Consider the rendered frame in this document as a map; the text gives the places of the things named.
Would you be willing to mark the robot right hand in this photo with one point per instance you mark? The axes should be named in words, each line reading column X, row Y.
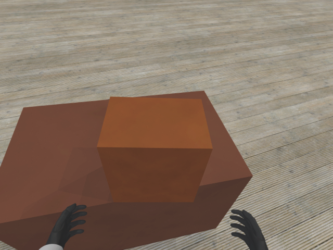
column 253, row 235

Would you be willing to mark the carton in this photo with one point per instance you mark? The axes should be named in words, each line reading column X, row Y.
column 154, row 149

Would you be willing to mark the robot left hand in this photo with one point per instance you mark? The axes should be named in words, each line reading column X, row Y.
column 61, row 231

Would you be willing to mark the pedestal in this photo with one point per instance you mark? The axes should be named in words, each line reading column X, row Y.
column 52, row 162

